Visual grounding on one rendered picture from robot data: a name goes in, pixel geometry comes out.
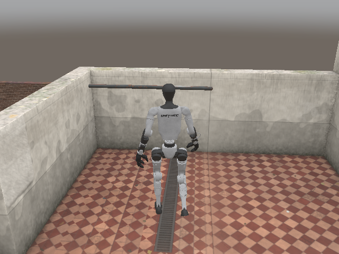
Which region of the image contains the robot left upper arm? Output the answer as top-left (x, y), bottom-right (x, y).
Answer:
top-left (144, 107), bottom-right (158, 137)

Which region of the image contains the robot right hand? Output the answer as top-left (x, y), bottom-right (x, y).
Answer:
top-left (186, 142), bottom-right (199, 152)

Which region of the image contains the left robot thigh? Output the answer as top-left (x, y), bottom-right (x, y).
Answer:
top-left (151, 147), bottom-right (162, 182)

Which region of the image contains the robot left hand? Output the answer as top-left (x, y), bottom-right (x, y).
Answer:
top-left (136, 153), bottom-right (148, 168)

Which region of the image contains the robot torso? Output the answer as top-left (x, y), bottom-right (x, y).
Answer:
top-left (157, 104), bottom-right (182, 159)

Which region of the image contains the left robot forearm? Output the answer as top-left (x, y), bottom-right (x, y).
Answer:
top-left (137, 129), bottom-right (149, 155)

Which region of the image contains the right robot forearm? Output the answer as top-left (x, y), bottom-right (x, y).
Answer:
top-left (190, 127), bottom-right (198, 144)

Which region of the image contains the robot right upper arm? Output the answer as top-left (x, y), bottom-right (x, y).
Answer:
top-left (180, 106), bottom-right (195, 135)

